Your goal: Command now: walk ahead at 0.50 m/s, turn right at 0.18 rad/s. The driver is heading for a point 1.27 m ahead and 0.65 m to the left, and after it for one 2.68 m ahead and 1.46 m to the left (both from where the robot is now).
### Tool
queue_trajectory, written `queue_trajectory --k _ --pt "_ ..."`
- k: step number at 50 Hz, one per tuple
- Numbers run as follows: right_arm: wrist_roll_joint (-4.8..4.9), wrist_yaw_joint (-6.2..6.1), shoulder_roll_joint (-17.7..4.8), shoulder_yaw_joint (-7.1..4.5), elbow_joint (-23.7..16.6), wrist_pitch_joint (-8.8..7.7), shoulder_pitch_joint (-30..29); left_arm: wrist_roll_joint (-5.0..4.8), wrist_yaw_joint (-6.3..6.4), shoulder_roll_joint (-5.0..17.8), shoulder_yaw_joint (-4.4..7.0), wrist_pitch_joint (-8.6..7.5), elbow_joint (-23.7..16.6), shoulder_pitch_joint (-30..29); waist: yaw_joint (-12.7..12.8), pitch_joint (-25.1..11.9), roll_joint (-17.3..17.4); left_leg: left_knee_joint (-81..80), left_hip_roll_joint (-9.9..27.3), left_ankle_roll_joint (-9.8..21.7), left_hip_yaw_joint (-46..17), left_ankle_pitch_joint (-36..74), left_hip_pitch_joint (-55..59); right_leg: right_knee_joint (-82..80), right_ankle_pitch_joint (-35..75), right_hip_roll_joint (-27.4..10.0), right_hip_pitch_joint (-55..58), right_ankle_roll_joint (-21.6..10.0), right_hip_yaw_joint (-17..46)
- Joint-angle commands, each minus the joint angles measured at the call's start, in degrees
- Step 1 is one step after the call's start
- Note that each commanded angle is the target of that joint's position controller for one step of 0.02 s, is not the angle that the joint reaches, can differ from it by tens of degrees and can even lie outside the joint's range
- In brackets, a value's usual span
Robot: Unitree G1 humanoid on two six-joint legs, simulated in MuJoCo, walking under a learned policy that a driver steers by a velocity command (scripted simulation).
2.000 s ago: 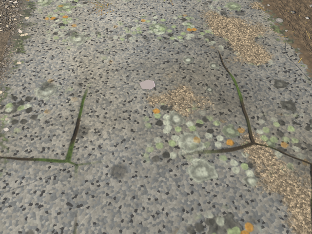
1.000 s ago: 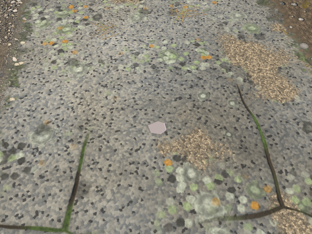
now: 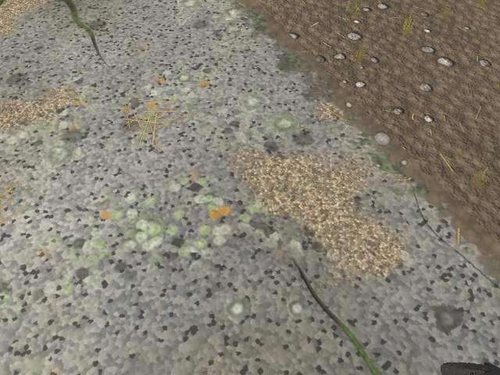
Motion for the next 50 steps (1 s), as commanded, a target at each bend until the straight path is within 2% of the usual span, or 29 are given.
queue_trajectory --k 1,2,3,5,9,14,16,17,18,19,20,21,22,23,25,27,32,35,39,41,42,43,44,45,46,47,48,49,50 --pt "0.06 0.15 -7.3 -2.19 0.3 0.75 11.0 0.64 -0.01 7.4 1.07 -1.63 -5.9 -3.9 -6.3 -2.7 4.7 -15.1 19.0 11.1 -29.4 -12.0 27.8 14.5 5.9 -6.3 -29.3 0.8 -2.8" --pt "-0.23 0.2 -6.7 -1.94 0.4 1.06 9.4 1.56 -0.17 6.6 1.11 -2.14 -6.9 -6.3 -5.2 -0.3 4.4 -16.1 17.1 11.7 -25.8 -5.5 23.2 10.7 8.5 -7.9 -28.3 0.9 -3.7" --pt "-0.59 0.13 -6.2 -1.61 0.4 1.11 8.9 1.71 -0.41 5.6 1.04 -2.49 -7.2 -6.4 -4.1 -0.1 5.9 -16.9 15.3 11.6 -23.1 -0.1 20.2 7.6 9.9 -9.0 -25.3 1.0 -4.1" --pt "0.18 0.05 -6.1 -1.55 0.9 1.21 9.6 1.81 -0.68 3.5 0.53 -2.82 -7.7 -6.5 -3.2 -1.2 7.7 -17.8 13.6 12.4 -20.0 6.6 18.4 1.2 9.3 -9.0 -22.7 1.8 -5.9" --pt "1.28 -1.09 -10.1 -2.89 1.9 2.1 11.2 1.87 -1.24 0.9 -0.9 -3.43 -10.0 -14.0 -4.7 -0.3 6.9 -19.4 11.8 12.2 -14.8 8.2 12.5 -16.2 18.8 -7.3 -16.2 3.7 -8.0" --pt "1.87 -1.54 -10.4 -3.02 3.5 3.39 16.1 0.8 -1.95 3.5 -0.27 -4.21 -11.8 -20.1 -6.0 0.1 6.9 -16.6 12.2 9.8 -16.8 3.7 11.8 -26.3 27.6 -4.9 -8.3 4.0 -6.8" --pt "1.85 -1.78 -10.5 -3.07 3.5 3.8 16.0 0.66 -1.84 4.7 0.41 -4.56 -11.7 -18.6 -4.1 -0.3 7.3 -13.6 12.2 8.1 -18.5 1.0 11.5 -29.5 26.9 -5.0 -2.7 2.8 -6.8" --pt "1.61 -1.84 -9.4 -2.77 3.4 3.92 16.0 0.8 -1.55 5.6 1.01 -4.6 -10.8 -15.6 -2.4 -1.3 7.2 -10.6 10.7 7.0 -18.3 0.8 10.1 -31.0 25.7 -5.3 2.7 1.8 -7.2" --pt "1.2 -1.79 -7.4 -2.11 2.9 3.8 15.4 1.28 -1.02 7.4 1.87 -4.66 -9.9 -10.3 0.6 -4.1 6.4 -3.5 7.8 5.1 -16.5 0.9 6.9 -31.6 23.8 -8.1 11.0 0.0 -5.4" --pt "0.08 -1.69 -3.3 -0.76 1.4 3.51 15.3 2.04 -0.41 11.2 2.9 -4.43 -8.9 -1.1 4.2 -11.6 -1.8 14.0 3.4 2.5 -10.9 -9.5 -0.6 -31.8 20.6 -19.2 24.1 -3.5 5.0" --pt "1.64 -1.77 -1.4 -0.05 -0.7 2.64 21.5 2.31 -0.78 15.2 3.86 -3.3 -7.4 1.8 1.3 -16.1 -18.6 29.4 -0.7 0.6 -4.9 -26.1 -16.3 -37.8 7.8 -30.4 33.4 -11.6 27.9" --pt "2.62 -2.03 -7.0 -1.37 0.5 2.73 19.9 1.71 -1.05 10.4 2.98 -3.26 -7.2 0.5 2.0 -10.8 -12.0 37.4 3.2 0.0 -6.8 -23.4 -22.1 -40.6 -2.7 -29.1 29.2 -11.8 30.6" --pt "2.42 -1.94 -9.1 -2.12 0.1 3.06 15.7 1.39 -1.06 7.1 2.02 -3.36 -7.4 -1.8 2.3 -4.8 -7.6 39.4 4.8 0.0 -6.8 -18.3 -23.3 -41.1 0.4 -26.5 23.8 -9.7 22.1" --pt "1.96 -1.96 -8.3 -2.21 0.4 3.51 14.6 1.72 -1.24 5.3 1.35 -3.43 -7.6 -5.1 0.7 -2.5 -4.8 38.9 6.4 -0.5 -6.0 -14.1 -21.2 -42.2 7.5 -23.6 18.7 -8.4 15.3" --pt "1.53 -1.54 -6.5 -2.31 -0.2 4.37 13.0 2.26 -1.4 3.4 0.86 -3.59 -6.9 -8.7 -1.6 1.0 -5.6 35.9 8.8 -1.0 -5.7 -9.5 -17.9 -45.0 17.7 -20.4 11.5 -7.5 5.9" --pt "1.51 -1.14 -4.4 -1.93 -1.2 5.06 11.9 2.11 -1.38 3.7 1.29 -4.2 -6.0 -9.1 -2.3 1.3 -5.1 34.5 9.3 -1.7 -4.6 -6.3 -16.6 -47.1 24.6 -19.6 9.0 -7.9 0.4" --pt "1.21 0.09 -2.8 -1.16 -4.0 5.16 5.7 1.9 -0.87 6.7 2.44 -4.31 -3.6 -8.2 -1.5 2.1 -2.2 20.6 9.5 -2.2 -3.2 5.5 -16.3 -48.7 33.0 -19.1 9.6 -8.0 -9.9" --pt "1.13 1.19 -2.5 -0.7 -6.1 4.93 -0.2 1.36 -0.52 8.4 2.9 -3.81 -2.3 -6.3 0.5 3.6 -1.3 12.3 8.5 -1.1 -0.4 10.5 -13.9 -48.8 33.2 -19.2 10.5 -7.0 -14.4" --pt "1.29 2.26 -3.7 -1.0 -9.1 5.14 -5.0 0.19 -0.44 10.4 3.62 -2.61 -0.4 -3.7 0.9 4.8 -1.4 6.7 7.0 1.7 2.4 5.4 -13.1 -45.4 39.5 -21.3 16.9 -5.1 -17.6" --pt "1.01 2.4 -5.7 -2.02 -9.5 5.47 -2.8 -0.13 -0.12 12.3 4.11 -1.79 -0.3 -3.7 -1.5 1.7 -3.3 6.1 3.3 4.1 5.8 -0.6 -6.6 -37.6 58.3 -21.2 19.0 -3.9 -19.9" --pt "1.01 2.24 -7.6 -3.16 -8.4 5.67 2.7 -0.29 0.09 12.9 4.23 -1.27 -0.4 -4.0 -4.9 -1.8 -3.5 5.0 0.8 5.7 7.4 -2.0 1.2 -29.1 66.1 -20.3 18.2 -3.0 -21.3" --pt "1.22 1.56 -10.7 -5.04 -5.8 5.96 12.3 -0.26 0.4 12.0 3.76 -1.04 -0.7 -4.1 -9.9 -6.8 -2.2 2.1 -1.4 7.9 7.1 1.0 15.7 -16.6 65.1 -18.3 12.1 -1.1 -22.9" --pt "1.56 0.19 -15.9 -6.73 -4.2 6.65 20.2 1.83 0.43 8.3 2.26 -1.41 -1.9 -2.0 -11.8 -12.3 7.0 1.6 8.3 11.7 -8.3 2.6 33.5 2.4 38.4 -15.2 -3.8 1.6 -23.0" --pt "1.61 0.34 -20.3 -6.54 -5.7 5.8 16.9 2.86 -0.42 2.0 0.0 -3.13 -5.3 2.1 -4.8 -19.2 17.3 -7.2 20.9 22.5 -42.3 -11.4 47.4 19.3 -6.5 -3.3 -25.6 4.3 -13.4" --pt "1.36 0.68 -14.9 -5.24 -6.4 5.06 18.5 0.46 -1.11 7.9 1.08 -4.87 -5.7 -5.5 -10.0 -20.1 9.1 -12.8 21.4 20.8 -44.5 -15.8 46.9 22.9 -4.4 -5.3 -31.3 3.3 -4.5" --pt "1.02 0.76 -12.5 -4.45 -5.7 4.33 16.5 -0.98 -1.36 9.1 1.37 -5.7 -7.3 -9.4 -9.5 -11.6 7.6 -13.5 19.6 18.4 -36.2 -11.5 40.5 20.5 1.4 -7.5 -34.5 2.2 -5.4" --pt "1.11 0.68 -11.2 -3.97 -5.9 4.03 13.1 0.0 -0.9 8.3 1.12 -6.07 -6.8 -9.7 -6.9 -7.2 3.0 -13.4 17.0 16.6 -29.7 -5.4 31.9 15.9 6.2 -9.9 -31.7 1.9 -5.5" --pt "0.7 0.51 -9.8 -3.52 -6.6 4.02 9.5 1.47 -0.5 8.5 1.45 -5.96 -6.2 -9.3 -4.5 -4.6 2.6 -13.9 14.9 15.4 -24.8 1.2 24.5 11.3 9.0 -11.3 -27.6 2.4 -5.5" --pt "0.01 0.28 -8.6 -3.05 -7.5 3.98 7.5 1.86 -0.57 8.7 1.72 -5.3 -6.0 -8.0 -2.5 -3.9 3.8 -15.3 13.4 15.1 -22.3 5.4 19.8 9.5 10.9 -12.2 -23.8 2.8 -5.0"
Velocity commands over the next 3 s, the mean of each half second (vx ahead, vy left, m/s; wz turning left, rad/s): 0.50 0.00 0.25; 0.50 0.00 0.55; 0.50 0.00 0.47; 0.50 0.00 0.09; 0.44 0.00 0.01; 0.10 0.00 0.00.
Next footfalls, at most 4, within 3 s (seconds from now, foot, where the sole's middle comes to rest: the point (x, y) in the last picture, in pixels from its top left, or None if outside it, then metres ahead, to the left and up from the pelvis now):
0.38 right None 0.34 -0.13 -0.76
0.86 left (191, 348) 0.54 0.21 -0.76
1.36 right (209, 239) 0.89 0.20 -0.76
1.86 left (94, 226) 0.92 0.57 -0.76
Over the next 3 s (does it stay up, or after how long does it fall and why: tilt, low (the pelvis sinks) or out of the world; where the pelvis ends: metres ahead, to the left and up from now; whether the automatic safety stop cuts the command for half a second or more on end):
stays up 1.21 0.66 0.01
